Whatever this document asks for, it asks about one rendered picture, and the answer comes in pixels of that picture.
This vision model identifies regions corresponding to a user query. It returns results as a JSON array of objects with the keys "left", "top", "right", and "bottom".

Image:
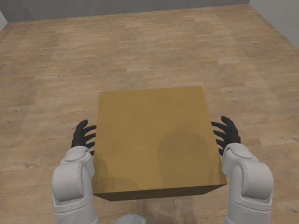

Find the carton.
[{"left": 92, "top": 86, "right": 228, "bottom": 202}]

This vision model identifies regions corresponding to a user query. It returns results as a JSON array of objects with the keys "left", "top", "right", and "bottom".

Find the robot left hand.
[{"left": 71, "top": 119, "right": 96, "bottom": 156}]

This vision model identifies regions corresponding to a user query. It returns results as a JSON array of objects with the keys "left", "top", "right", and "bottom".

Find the left robot forearm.
[{"left": 51, "top": 146, "right": 99, "bottom": 224}]

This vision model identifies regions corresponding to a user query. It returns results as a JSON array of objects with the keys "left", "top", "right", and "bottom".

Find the right robot forearm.
[{"left": 221, "top": 143, "right": 274, "bottom": 224}]

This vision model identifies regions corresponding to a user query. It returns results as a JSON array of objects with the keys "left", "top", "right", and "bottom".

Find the robot right hand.
[{"left": 211, "top": 116, "right": 241, "bottom": 156}]

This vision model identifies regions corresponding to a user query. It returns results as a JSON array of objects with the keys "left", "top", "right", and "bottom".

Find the left robot thigh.
[{"left": 114, "top": 214, "right": 146, "bottom": 224}]

